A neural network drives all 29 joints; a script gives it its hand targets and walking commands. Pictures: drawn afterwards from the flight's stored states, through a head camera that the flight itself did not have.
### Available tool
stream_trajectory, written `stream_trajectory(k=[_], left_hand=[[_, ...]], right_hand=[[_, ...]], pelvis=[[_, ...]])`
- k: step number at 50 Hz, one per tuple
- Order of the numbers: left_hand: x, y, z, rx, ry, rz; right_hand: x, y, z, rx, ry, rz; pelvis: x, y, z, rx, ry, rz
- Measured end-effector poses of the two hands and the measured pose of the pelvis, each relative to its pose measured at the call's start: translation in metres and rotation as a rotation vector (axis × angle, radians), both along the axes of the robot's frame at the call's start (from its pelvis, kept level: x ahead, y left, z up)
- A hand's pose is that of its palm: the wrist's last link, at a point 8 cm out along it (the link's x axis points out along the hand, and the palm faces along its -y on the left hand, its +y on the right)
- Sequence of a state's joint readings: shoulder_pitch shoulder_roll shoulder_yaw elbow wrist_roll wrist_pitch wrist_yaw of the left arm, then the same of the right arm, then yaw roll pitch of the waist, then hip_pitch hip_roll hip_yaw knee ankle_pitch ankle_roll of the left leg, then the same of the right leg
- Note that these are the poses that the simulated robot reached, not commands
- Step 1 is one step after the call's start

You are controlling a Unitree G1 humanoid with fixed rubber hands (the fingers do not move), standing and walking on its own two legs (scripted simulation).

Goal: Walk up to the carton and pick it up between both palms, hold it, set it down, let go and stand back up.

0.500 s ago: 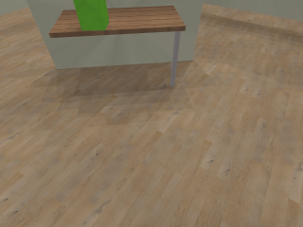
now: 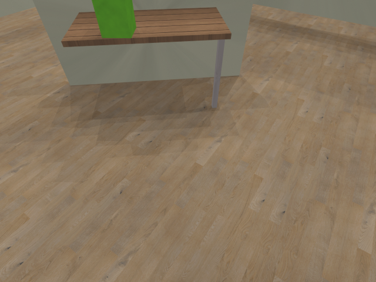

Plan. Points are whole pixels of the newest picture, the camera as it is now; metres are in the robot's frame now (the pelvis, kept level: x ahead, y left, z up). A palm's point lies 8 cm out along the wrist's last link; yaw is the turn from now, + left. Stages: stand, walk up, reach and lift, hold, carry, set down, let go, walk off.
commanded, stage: stand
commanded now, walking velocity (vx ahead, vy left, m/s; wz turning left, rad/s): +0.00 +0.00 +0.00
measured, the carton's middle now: (115, 9) +1.59 +0.48 +0.00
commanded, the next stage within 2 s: walk up in 0.62 s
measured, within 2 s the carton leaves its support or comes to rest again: neither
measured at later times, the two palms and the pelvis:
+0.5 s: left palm out of the picture +0.00 +0.22 -0.14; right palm out of the picture +0.00 -0.21 -0.14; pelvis +0.00 +0.00 +0.01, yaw +0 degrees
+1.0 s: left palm out of the picture +0.01 +0.26 -0.14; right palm out of the picture +0.10 -0.21 -0.13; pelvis +0.03 +0.03 -0.01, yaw +7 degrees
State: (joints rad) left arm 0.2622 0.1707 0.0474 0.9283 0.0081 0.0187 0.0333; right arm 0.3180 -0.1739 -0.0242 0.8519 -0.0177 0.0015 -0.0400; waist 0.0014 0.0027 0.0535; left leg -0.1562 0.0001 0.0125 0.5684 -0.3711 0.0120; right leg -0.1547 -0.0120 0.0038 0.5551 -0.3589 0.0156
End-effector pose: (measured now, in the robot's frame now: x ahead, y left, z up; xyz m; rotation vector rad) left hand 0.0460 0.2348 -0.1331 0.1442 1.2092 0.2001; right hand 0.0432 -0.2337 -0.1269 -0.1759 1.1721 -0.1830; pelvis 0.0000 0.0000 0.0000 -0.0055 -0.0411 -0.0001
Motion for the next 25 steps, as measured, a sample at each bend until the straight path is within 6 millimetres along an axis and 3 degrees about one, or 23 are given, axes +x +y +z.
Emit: stream_trajectory(k=[13, 25], left_hand=[[-0.037, -0.013, -0.004, -0.035, 0.133, 0.027], [-0.047, -0.019, -0.006, -0.045, 0.187, 0.034]], right_hand=[[-0.024, 0.010, -0.007, 0.034, 0.112, -0.018], [-0.043, 0.026, -0.014, 0.071, 0.185, -0.035]], pelvis=[[0.000, 0.001, 0.005, 0.004, -0.006, -0.001], [0.004, 0.003, 0.006, 0.005, -0.008, -0.003]])
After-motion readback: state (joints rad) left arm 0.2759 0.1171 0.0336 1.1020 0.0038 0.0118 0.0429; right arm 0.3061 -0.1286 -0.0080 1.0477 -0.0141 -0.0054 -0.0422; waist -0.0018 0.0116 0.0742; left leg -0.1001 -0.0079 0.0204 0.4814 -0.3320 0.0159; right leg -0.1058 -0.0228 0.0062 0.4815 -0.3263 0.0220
